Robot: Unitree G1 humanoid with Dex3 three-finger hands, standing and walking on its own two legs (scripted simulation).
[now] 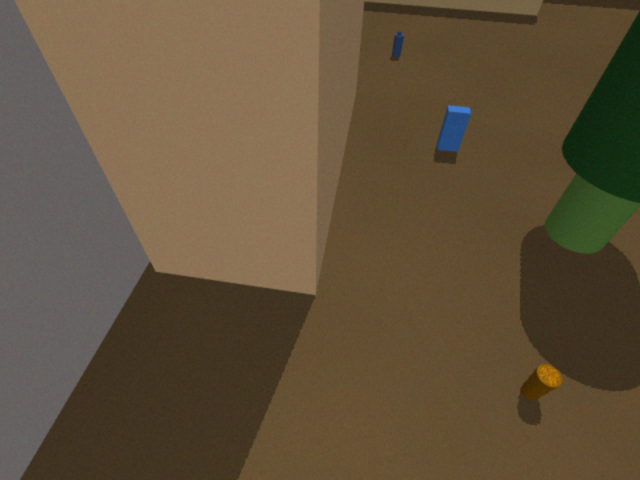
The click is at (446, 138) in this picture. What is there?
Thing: carton on end
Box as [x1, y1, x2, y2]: [437, 105, 470, 151]
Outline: 448,105 437,141 437,149 457,151 470,111 469,107
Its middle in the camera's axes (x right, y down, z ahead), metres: +0.70 -0.58 +2.01
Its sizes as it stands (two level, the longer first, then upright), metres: 0.108 0.060 0.229
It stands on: the floor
